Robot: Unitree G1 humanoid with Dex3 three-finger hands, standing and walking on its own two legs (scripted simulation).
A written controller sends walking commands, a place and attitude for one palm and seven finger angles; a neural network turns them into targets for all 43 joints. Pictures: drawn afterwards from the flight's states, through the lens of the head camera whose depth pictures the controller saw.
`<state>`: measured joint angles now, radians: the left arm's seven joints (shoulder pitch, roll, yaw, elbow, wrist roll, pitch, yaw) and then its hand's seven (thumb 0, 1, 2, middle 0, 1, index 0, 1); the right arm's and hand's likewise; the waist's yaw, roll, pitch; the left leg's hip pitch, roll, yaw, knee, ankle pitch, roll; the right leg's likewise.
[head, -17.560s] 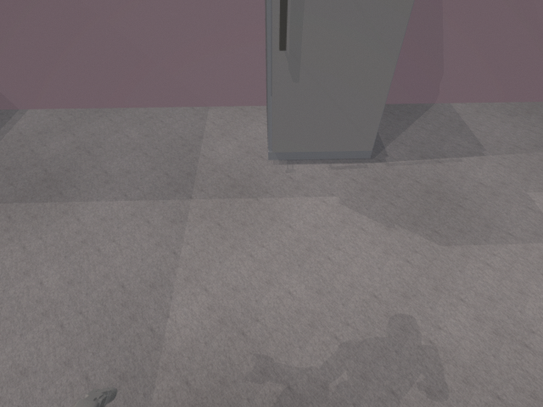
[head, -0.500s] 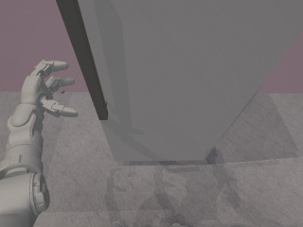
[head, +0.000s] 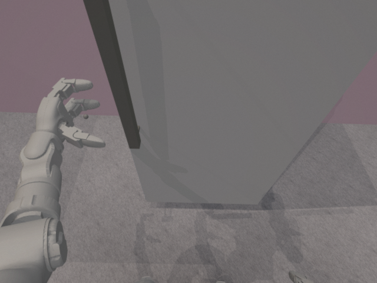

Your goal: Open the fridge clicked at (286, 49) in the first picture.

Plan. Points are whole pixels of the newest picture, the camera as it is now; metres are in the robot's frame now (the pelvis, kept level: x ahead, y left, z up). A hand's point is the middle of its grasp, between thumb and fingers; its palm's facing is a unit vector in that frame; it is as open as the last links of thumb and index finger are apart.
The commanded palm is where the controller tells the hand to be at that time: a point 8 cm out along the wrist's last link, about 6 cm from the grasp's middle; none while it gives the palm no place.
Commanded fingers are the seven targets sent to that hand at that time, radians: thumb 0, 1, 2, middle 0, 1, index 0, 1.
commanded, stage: move the hooked fingers beside the handle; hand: left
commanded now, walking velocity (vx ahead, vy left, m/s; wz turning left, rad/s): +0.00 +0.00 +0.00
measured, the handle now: (118, 66) +0.50 +0.14 +0.18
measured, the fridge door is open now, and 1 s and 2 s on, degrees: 0 0 0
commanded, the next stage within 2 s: feel for the door with the fingertips in 0.16 s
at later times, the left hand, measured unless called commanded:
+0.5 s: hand (103, 112) +0.45 +0.18 +0.10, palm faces -0.06 -1.00 +0.00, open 14.0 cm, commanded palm +0.42 +0.24 +0.10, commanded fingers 0.00 -0.50 0.30 -0.30 -1.20 -0.30 -1.20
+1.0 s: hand (101, 111) +0.45 +0.18 +0.10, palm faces -0.04 -1.00 +0.00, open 14.0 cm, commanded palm +0.43 +0.24 +0.10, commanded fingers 0.00 -0.50 0.30 -0.30 -1.20 -0.30 -1.20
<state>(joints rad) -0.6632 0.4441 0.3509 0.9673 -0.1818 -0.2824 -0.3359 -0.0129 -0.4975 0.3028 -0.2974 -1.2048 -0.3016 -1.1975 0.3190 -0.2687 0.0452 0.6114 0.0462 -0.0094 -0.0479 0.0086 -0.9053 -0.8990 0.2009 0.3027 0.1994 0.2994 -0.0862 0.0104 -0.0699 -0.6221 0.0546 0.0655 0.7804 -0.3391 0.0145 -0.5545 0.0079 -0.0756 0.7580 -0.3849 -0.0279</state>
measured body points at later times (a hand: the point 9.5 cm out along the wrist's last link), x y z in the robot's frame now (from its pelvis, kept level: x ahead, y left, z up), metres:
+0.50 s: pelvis +0.00 +0.00 +0.00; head +0.07 +0.00 +0.44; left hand +0.45 +0.23 +0.10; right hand +0.05 -0.27 -0.12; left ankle +0.03 +0.11 -0.71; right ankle -0.01 -0.10 -0.71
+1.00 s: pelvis +0.00 +0.00 +0.00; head +0.06 +0.00 +0.45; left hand +0.45 +0.24 +0.11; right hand +0.08 -0.27 -0.12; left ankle +0.03 +0.11 -0.71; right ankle -0.01 -0.10 -0.71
